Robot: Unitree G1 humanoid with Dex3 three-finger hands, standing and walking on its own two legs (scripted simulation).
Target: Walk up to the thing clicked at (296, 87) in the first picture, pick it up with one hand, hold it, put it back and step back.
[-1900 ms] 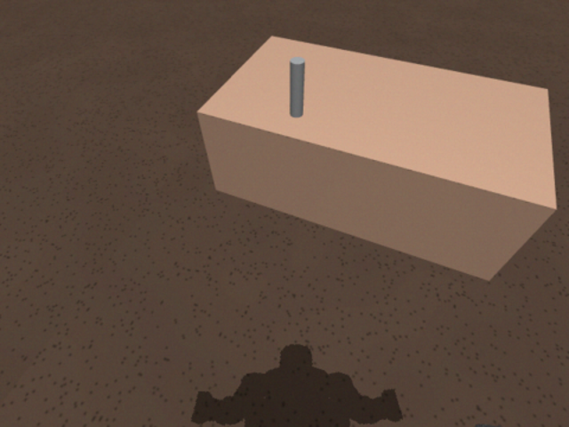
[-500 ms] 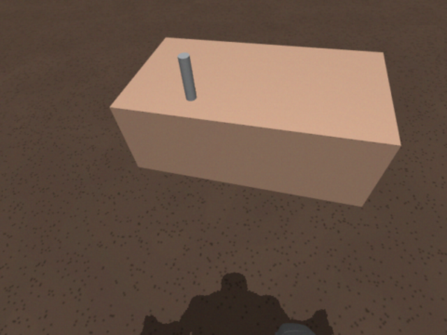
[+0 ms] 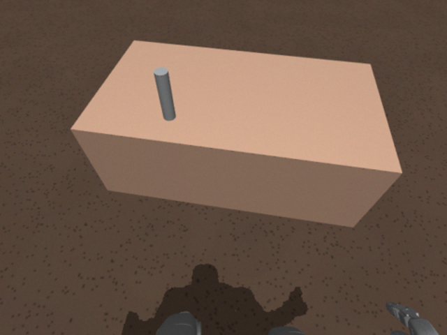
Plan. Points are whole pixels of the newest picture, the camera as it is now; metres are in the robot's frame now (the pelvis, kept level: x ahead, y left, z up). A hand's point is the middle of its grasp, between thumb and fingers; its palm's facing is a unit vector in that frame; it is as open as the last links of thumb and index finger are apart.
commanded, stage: walk up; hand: left
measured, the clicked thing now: (165, 95) +0.91 +0.25 -0.20
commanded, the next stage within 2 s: none
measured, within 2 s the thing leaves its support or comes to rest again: neither
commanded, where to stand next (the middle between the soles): +0.42 +0.09 m, yaw -7 degrees
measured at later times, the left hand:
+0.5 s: hand (96, 252) +0.27 +0.30 -0.11, palm faces -0.08 -0.89 -0.44, open 7.3 cm
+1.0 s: hand (88, 193) +0.43 +0.37 -0.13, palm faces -0.18 -0.90 -0.40, open 7.3 cm
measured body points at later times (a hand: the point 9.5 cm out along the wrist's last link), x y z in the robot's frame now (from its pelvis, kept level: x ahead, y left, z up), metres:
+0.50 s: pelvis +0.18 +0.02 +0.01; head +0.19 +0.00 +0.45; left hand +0.28 +0.34 -0.08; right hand +0.22 -0.30 -0.12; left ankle +0.20 +0.16 -0.66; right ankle +0.22 -0.10 -0.72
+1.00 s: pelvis +0.33 +0.10 +0.01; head +0.35 +0.10 +0.46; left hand +0.44 +0.42 -0.10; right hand +0.31 -0.22 -0.10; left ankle +0.34 +0.21 -0.72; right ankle +0.40 -0.04 -0.70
